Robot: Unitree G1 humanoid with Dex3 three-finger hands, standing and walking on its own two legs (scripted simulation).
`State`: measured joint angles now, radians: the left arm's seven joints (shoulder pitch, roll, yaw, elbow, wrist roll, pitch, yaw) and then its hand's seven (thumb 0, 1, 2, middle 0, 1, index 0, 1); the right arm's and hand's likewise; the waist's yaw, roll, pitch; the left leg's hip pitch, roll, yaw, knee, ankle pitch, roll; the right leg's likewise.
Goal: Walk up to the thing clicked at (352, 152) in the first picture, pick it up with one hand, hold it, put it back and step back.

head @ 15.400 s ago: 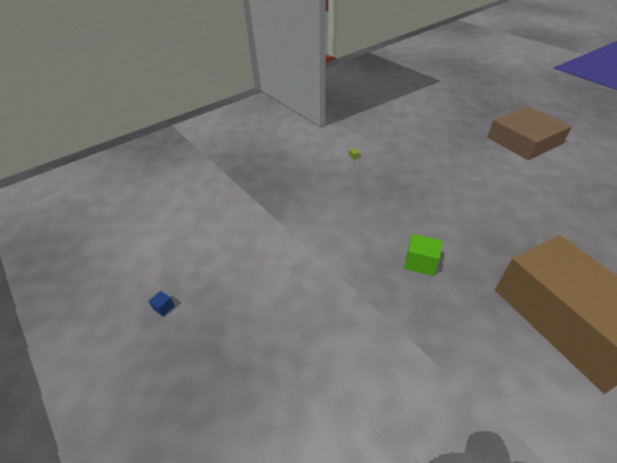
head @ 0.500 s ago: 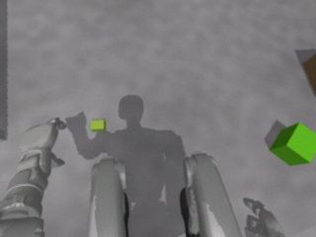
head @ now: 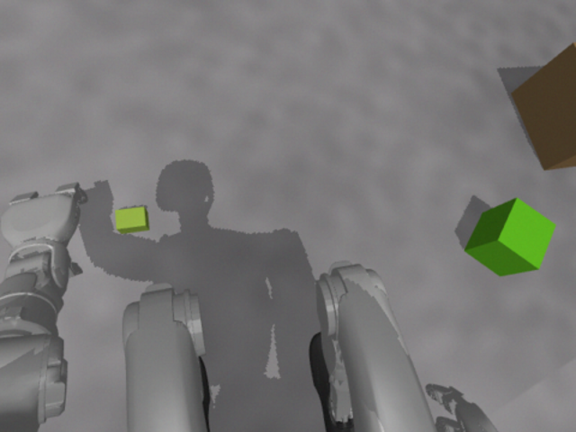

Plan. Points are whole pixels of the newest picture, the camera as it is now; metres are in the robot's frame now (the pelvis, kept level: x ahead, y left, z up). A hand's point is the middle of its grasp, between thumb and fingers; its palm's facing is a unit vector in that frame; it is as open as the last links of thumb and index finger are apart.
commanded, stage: rise first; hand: left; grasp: from above
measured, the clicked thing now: (132, 220) +0.49 +0.25 -0.34
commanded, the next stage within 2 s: none
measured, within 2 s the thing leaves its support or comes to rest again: neither
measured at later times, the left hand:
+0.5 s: hand (81, 231) +0.43 +0.30 -0.20, palm faces -0.43 -0.13 -0.89, open 12.2 cm
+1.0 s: hand (87, 227) +0.44 +0.29 -0.22, palm faces -0.41 -0.14 -0.90, open 12.3 cm
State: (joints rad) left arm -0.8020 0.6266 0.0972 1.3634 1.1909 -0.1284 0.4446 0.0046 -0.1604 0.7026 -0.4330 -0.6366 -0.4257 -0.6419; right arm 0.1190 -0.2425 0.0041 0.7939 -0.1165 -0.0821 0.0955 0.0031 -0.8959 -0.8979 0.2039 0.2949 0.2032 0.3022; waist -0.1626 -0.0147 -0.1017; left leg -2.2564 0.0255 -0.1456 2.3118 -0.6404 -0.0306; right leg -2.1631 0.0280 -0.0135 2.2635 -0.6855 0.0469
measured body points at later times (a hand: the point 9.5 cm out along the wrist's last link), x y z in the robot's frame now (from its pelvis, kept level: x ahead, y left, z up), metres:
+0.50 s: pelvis +0.01 -0.01 -0.02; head +0.25 +0.05 +0.36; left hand +0.45 +0.30 -0.15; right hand +0.07 -0.28 -0.14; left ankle +0.09 +0.14 -0.32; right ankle +0.10 -0.14 -0.32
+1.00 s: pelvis +0.01 -0.01 -0.03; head +0.25 +0.05 +0.34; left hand +0.46 +0.30 -0.16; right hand +0.07 -0.28 -0.15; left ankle +0.09 +0.14 -0.32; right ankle +0.10 -0.14 -0.32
